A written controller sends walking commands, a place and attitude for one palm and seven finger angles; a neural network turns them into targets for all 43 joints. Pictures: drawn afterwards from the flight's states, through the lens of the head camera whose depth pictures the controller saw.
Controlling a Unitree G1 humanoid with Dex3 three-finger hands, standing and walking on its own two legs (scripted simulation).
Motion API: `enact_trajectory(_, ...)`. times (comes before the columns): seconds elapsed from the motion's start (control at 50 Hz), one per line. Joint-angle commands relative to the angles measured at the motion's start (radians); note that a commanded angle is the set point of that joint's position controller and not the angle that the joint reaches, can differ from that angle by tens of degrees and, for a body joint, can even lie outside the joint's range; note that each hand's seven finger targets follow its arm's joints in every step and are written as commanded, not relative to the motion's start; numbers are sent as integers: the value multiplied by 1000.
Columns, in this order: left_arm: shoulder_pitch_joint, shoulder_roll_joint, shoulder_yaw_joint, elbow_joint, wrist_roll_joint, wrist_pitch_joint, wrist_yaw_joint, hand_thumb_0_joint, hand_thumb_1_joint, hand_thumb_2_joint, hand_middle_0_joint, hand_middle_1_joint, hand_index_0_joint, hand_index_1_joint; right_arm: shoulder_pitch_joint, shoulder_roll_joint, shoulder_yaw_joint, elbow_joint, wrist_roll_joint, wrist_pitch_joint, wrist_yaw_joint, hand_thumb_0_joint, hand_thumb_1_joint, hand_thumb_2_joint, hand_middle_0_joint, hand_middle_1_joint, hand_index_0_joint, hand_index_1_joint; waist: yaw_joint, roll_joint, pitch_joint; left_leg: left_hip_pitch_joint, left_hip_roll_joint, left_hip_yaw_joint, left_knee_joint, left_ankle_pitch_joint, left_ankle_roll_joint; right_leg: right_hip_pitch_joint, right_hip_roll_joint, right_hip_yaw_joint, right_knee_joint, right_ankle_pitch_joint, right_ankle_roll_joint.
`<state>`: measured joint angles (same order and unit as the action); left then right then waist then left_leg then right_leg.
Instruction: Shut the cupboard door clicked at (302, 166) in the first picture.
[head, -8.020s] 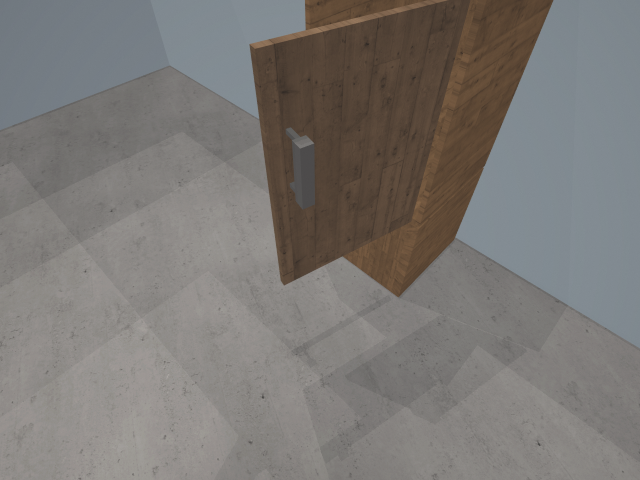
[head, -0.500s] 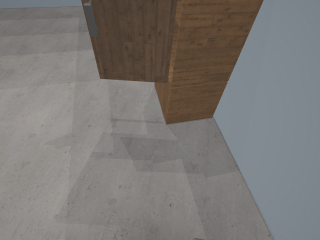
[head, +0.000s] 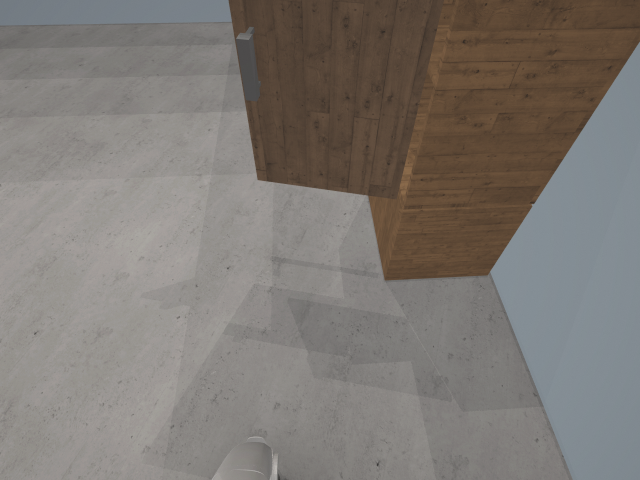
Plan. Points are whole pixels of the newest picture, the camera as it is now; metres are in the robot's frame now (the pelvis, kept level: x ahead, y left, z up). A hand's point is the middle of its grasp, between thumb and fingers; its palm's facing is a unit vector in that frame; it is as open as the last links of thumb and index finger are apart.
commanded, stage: take the last steps up to it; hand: left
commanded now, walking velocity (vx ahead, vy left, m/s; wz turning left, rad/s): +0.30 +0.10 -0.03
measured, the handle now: (251, 64) +0.90 +0.23 +0.03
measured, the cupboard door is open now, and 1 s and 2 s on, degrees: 76 76 76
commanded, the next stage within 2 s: come to a stop and stand still in 0.92 s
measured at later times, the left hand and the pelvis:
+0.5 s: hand (185, 362) +0.29 +0.25 -0.15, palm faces -0.03 -0.98 -0.19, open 7.4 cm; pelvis +0.17 +0.07 +0.00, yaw -3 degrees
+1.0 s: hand (212, 328) +0.37 +0.23 -0.18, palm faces +0.01 -0.98 -0.18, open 7.2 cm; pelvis +0.36 +0.05 +0.00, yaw -3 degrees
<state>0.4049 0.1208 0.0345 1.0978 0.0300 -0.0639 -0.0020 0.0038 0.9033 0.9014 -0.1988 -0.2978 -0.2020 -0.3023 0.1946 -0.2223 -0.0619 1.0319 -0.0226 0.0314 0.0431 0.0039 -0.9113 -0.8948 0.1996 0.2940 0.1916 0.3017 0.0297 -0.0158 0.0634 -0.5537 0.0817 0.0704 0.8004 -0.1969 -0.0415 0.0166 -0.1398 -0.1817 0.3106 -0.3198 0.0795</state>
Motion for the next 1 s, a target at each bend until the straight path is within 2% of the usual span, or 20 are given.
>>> enact_trajectory(0.0, 19, 216, 48, -23, 3, -9, 20, 0, 900, 900, -200, -300, -200, -300, -56, -2, 10, -95, 5, -58, 7, 0, -900, -900, 200, 300, 200, 300, -14, -189, 15, 167, -57, 64, -214, -38, 42, -80, -201, 64, 25, 488, -138)
enact_trajectory(0.02, -3, 216, 50, -24, -1, -6, 18, 0, 900, 900, -200, -300, -200, -300, 50, -24, 4, -58, 0, -65, -1, 0, -900, -900, 200, 300, 200, 300, -68, -155, -28, 337, -87, 93, -281, 5, 52, -150, -171, 24, 133, 507, -121)
enact_trajectory(0.04, 9, 191, 43, -29, -4, -1, 13, 0, 900, 900, -200, -300, -200, -300, 191, -88, -10, -16, -6, -69, -13, 0, -900, -900, 200, 300, 200, 300, -122, -32, -110, 536, -65, 72, -304, -11, 64, -225, -128, -5, 332, 427, -102)
enact_trajectory(0.06, 58, 123, 35, -42, -14, 7, 7, 0, 900, 900, -200, -300, -200, -300, 321, -216, -44, 8, -18, -77, -29, 0, -900, -900, 200, 300, 200, 300, -157, 261, -239, 752, 179, -261, -333, -19, 136, -450, 17, -44, 623, -25, -60)
enact_trajectory(0.08, 11, 104, 27, -81, -16, 14, 10, 0, 900, 900, -200, -300, -200, -300, 396, -259, -55, 22, -9, -69, -50, 0, -900, -900, 200, 300, 200, 300, -179, 356, -292, 774, 298, -471, -494, -47, 197, -567, 89, 48, 868, -307, -68)
enact_trajectory(0.12, -105, 93, 25, -106, -14, 16, 12, 0, 900, 900, -200, -300, -200, -300, 254, -203, -38, -3, -6, -71, -59, 0, -900, -900, 200, 300, 200, 300, -126, 197, -144, 566, 304, -410, -559, -135, 210, -664, 15, 151, 1050, -174, -104)
enact_trajectory(0.16, -91, 94, 32, -76, -5, 27, -1, 0, 900, 900, -200, -300, -200, -300, 128, -107, -9, -42, -6, -84, -61, 0, -900, -900, 200, 300, 200, 300, -60, 132, -51, 367, 255, -268, -590, -126, 178, -609, -32, 170, 1017, -39, -95)
enact_trajectory(0.22, -49, 67, 34, -61, -2, 47, -6, 0, 900, 900, -200, -300, -200, -300, 130, -59, 4, -27, -1, -105, -66, 0, -900, -900, 200, 300, 200, 300, -20, 118, -14, 318, 205, -153, -644, -32, 167, -590, -13, 168, 935, 49, -80)
enact_trajectory(0.38, -206, 91, 42, -139, -3, 59, -15, 0, 900, 900, -200, -300, -200, -300, 188, -44, 5, -6, -2, -114, -65, 0, -900, -900, 200, 300, 200, 300, -22, 56, 24, 442, 208, -91, -692, 81, 207, -682, -5, 184, 680, 184, -66)
enact_trajectory(0.54, -363, 83, 19, -207, -4, 38, -20, 0, 900, 900, -200, -300, -200, -300, 303, -57, 13, 61, -15, -104, -63, 0, -900, -900, 200, 300, 200, 300, -78, 70, 24, 541, 205, -30, -577, 298, 206, -537, 54, 87, 351, 97, -101)
enact_trajectory(0.6, -207, 116, 30, -154, -2, 22, -17, 0, 900, 900, -200, -300, -200, -300, 291, -50, 20, 74, -7, -99, -63, 0, -900, -900, 200, 300, 200, 300, -6, 49, -39, 466, 137, 35, -361, 391, 150, -234, 113, 43, 198, 157, -128)
enact_trajectory(0.62, -67, 161, 46, -108, -1, 11, -11, 0, 900, 900, -200, -300, -200, -300, 265, -42, 19, 64, 4, -102, -58, 0, -900, -900, 200, 300, 200, 300, 57, 4, -113, 318, 83, 71, -183, 331, 113, 12, 51, 141, 189, 208, -166)
enact_trajectory(0.64, 83, 258, 74, -62, 0, 0, -1, 0, 900, 900, -200, -300, -200, -300, 272, -8, 21, 37, 16, -106, -52, 0, -900, -900, 200, 300, 200, 300, 92, -195, -212, 57, -35, 143, 75, 8, 59, 269, -196, 469, 128, 299, -269)
enact_trajectory(0.66, 120, 298, 76, -54, -18, 5, 9, 0, 900, 900, -200, -300, -200, -300, 231, -27, 16, 13, 18, -95, -50, 0, -900, -900, 200, 300, 200, 300, 97, -196, -194, -29, -71, 63, 340, -420, 45, 218, -340, 633, -9, 329, -364)
enact_trajectory(0.68, 39, 262, 73, -71, -19, 5, 19, 0, 900, 900, -200, -300, -200, -300, 172, -29, 10, 11, 16, -89, -51, 0, -900, -900, 200, 300, 200, 300, 76, -93, -110, -79, -13, -53, 408, -354, 53, 103, -313, 582, -41, 221, -358)
enact_trajectory(0.72, -90, 185, 49, -98, -21, 5, 21, 0, 900, 900, -200, -300, -200, -300, 131, 19, 10, 7, 9, -75, -48, 0, -900, -900, 200, 300, 200, 300, 11, -53, -5, -54, 38, -75, 360, -218, 38, -108, -236, 415, -95, 195, -285)
enact_trajectory(0.78, -124, 125, 33, -88, -13, -13, 18, 0, 900, 900, -200, -300, -200, -300, 202, 66, 16, 35, 1, -56, -41, 0, -900, -900, 200, 300, 200, 300, -48, -96, -30, 77, 36, -35, 191, -144, 14, -215, -156, 226, -117, 302, -240)
enact_trajectory(0.88, -97, 157, 45, -64, -6, -18, 10, 0, 900, 900, -200, -300, -200, -300, 125, 80, 16, 4, 3, -66, -28, 0, -900, -900, 200, 300, 200, 300, -22, -108, -45, 145, -12, 22, -111, -81, 2, -173, -136, 188, -71, 354, -238)
enact_trajectory(0.94, -111, 178, 46, -50, -11, -6, 9, 0, 900, 900, -200, -300, -200, -300, 132, 45, 14, 5, -2, -78, -29, 0, -900, -900, 200, 300, 200, 300, -44, -110, -39, 287, -49, 53, -288, 23, 5, -213, -109, 167, -1, 236, -194)
enact_trajectory(0.98, -110, 152, 36, -50, -12, 6, 7, 0, 900, 900, -200, -300, -200, -300, 217, -26, 1, 32, -4, -91, -36, 0, -900, -900, 200, 300, 200, 300, -88, 38, -54, 492, -14, -5, -365, 84, 28, -349, -42, 125, 169, 119, -153)
